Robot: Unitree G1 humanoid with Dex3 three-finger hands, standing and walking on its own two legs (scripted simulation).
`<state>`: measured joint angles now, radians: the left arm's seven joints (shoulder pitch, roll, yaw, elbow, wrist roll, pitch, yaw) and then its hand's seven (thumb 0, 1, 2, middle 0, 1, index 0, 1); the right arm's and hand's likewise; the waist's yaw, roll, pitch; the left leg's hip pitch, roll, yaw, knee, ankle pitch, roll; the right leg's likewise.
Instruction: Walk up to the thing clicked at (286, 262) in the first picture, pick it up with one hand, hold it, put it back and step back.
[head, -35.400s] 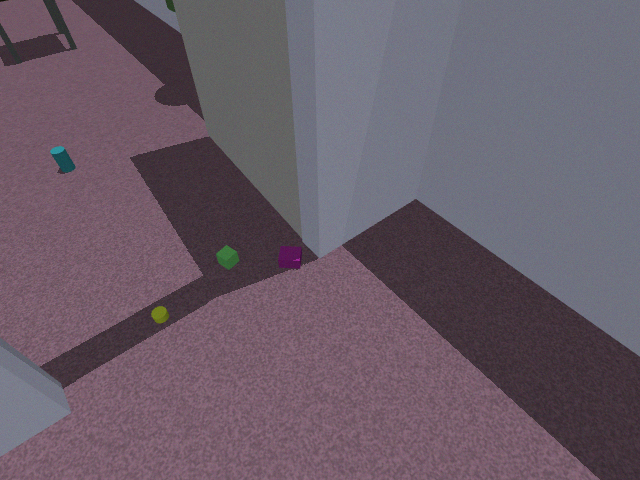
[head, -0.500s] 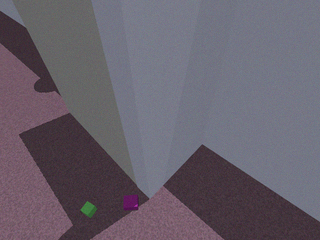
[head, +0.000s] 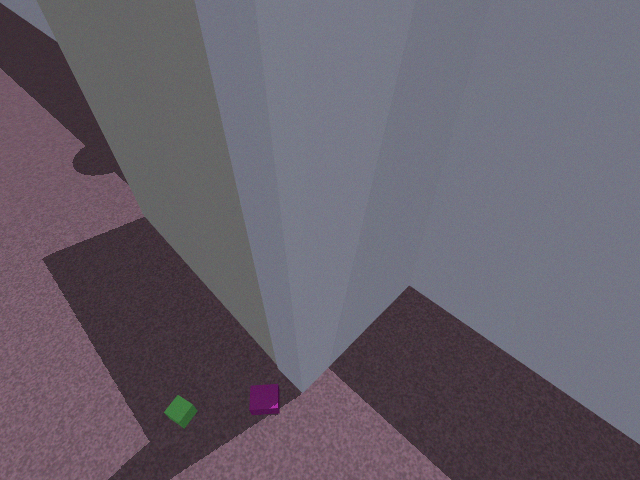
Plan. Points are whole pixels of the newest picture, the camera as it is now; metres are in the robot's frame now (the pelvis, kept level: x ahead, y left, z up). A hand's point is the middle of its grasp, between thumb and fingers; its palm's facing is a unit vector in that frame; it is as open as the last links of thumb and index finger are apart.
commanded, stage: stand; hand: left
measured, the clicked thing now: (264, 399) +0.50 +0.19 -0.76
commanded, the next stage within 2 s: rise first in 1.64 s
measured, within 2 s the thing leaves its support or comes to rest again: neither
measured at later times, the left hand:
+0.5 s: hand out of the picture +0.08 +0.25 -0.16, palm faces -0.03 -0.94 -0.34, open 7.4 cm
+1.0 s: hand out of the picture +0.08 +0.26 -0.16, palm faces -0.03 -0.94 -0.35, open 7.4 cm
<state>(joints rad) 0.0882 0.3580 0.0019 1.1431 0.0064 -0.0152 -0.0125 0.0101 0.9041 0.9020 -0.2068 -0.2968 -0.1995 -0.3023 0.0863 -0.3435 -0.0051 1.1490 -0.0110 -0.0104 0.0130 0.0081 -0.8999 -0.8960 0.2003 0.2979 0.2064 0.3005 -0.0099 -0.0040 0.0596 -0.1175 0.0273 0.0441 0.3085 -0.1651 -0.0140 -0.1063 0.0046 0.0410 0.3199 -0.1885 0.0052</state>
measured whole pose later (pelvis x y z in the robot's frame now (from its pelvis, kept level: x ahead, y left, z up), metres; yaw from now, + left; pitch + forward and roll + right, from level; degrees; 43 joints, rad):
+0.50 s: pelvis +0.00 +0.00 +0.00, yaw +0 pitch -2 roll +0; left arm 0.10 0.36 0.00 1.13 0.01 -0.02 -0.01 0.01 0.90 0.90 -0.21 -0.30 -0.20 -0.30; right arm 0.08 -0.35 -0.01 1.14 -0.01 0.00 0.01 0.01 -0.90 -0.90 0.20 0.30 0.21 0.30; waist -0.01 0.00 0.05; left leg -0.11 0.03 0.04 0.31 -0.17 -0.01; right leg -0.09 0.01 0.03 0.31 -0.19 0.01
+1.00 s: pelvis +0.00 +0.00 +0.00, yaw +1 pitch -2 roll +0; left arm 0.11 0.36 0.00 1.13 0.01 -0.01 -0.01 0.01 0.90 0.90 -0.21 -0.30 -0.20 -0.30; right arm 0.10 -0.34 -0.01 1.14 -0.01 0.00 0.01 0.01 -0.90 -0.90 0.20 0.30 0.21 0.30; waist -0.01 0.00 0.05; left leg -0.11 0.02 0.03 0.31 -0.17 -0.01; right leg -0.09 0.00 0.03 0.31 -0.19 0.01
